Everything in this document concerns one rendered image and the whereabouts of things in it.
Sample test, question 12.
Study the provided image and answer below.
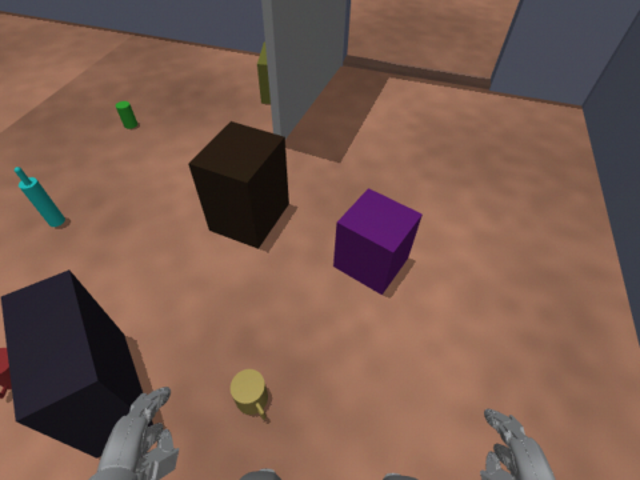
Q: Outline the right robot hand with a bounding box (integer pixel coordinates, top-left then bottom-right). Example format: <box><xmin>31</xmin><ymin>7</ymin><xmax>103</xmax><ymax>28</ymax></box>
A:
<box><xmin>480</xmin><ymin>409</ymin><xmax>556</xmax><ymax>480</ymax></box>

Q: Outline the left robot hand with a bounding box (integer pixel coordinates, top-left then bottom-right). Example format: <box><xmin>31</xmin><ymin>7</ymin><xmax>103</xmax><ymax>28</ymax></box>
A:
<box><xmin>97</xmin><ymin>387</ymin><xmax>179</xmax><ymax>480</ymax></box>

